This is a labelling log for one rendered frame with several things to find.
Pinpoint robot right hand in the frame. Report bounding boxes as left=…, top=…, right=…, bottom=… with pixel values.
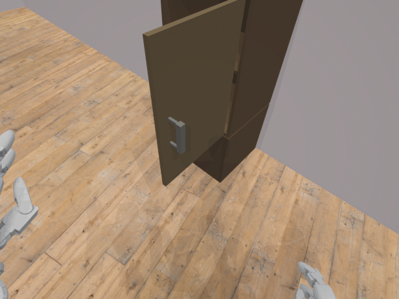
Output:
left=296, top=262, right=336, bottom=299

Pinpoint handle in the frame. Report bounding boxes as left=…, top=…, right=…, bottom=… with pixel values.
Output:
left=168, top=117, right=185, bottom=154

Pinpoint cupboard door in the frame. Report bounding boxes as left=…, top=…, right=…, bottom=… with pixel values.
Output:
left=143, top=0, right=246, bottom=186

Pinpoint robot left hand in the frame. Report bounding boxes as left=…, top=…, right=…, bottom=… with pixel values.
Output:
left=0, top=130, right=39, bottom=250

